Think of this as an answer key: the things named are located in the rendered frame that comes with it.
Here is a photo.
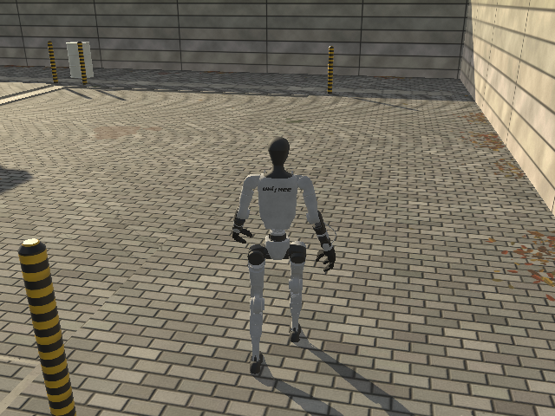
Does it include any robot left shin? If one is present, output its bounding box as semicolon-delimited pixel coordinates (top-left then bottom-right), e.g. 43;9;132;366
250;297;263;361

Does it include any robot right foot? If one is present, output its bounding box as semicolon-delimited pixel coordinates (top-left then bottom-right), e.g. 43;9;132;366
289;323;301;342

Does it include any robot left upper arm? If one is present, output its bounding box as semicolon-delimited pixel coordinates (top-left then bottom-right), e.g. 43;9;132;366
236;174;260;219

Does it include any robot right upper arm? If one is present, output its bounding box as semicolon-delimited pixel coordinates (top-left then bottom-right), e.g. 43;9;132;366
296;175;320;224

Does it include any robot right hand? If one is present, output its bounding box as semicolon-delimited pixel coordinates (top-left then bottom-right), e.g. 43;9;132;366
316;247;336;272

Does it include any left robot forearm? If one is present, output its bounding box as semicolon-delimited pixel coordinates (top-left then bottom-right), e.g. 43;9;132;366
232;206;245;233

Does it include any robot left hand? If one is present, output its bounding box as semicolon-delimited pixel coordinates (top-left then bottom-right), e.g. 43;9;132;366
232;228;252;244

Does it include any right robot forearm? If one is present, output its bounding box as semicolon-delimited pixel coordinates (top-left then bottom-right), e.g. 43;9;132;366
312;211;333;251

